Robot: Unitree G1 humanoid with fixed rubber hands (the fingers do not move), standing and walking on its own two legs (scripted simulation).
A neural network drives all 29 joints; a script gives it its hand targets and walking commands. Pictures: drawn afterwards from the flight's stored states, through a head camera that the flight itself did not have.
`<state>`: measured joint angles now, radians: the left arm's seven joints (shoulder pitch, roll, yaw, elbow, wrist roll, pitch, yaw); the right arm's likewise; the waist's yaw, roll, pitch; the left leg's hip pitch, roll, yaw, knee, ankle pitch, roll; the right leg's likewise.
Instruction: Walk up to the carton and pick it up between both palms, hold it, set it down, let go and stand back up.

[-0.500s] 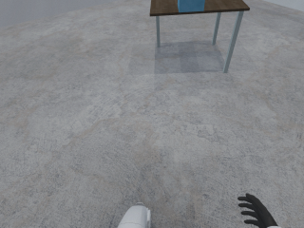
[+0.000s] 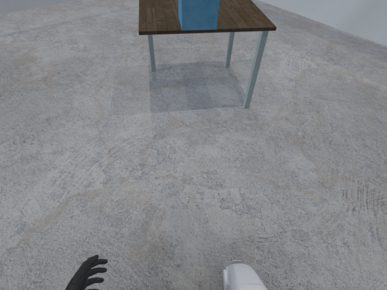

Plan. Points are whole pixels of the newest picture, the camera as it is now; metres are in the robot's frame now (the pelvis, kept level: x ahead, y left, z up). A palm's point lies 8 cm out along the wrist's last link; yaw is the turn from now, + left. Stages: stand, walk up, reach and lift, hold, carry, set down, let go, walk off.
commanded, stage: walk up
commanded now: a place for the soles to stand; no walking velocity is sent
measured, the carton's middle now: (197, 0) +1.60 -0.13 +0.02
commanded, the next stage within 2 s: none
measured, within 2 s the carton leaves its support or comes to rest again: neither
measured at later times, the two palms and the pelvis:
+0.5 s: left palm (107, 246) +0.26 +0.20 -0.09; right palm (305, 182) +0.40 -0.33 -0.09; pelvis +0.26 -0.08 +0.00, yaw +0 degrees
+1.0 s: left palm (128, 133) +0.63 +0.19 -0.10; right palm (297, 149) +0.51 -0.35 -0.08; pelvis +0.51 -0.06 +0.00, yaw +0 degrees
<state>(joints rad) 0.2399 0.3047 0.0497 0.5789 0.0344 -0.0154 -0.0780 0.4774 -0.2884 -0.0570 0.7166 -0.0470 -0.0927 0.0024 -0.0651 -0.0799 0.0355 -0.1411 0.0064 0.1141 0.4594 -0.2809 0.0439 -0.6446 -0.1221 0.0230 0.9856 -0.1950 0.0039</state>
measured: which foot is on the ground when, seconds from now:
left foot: down 0.00-0.18, up 0.20-0.64, down 0.66-1.00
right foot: up 0.00-0.14, down 0.16-0.70, up 0.72-1.00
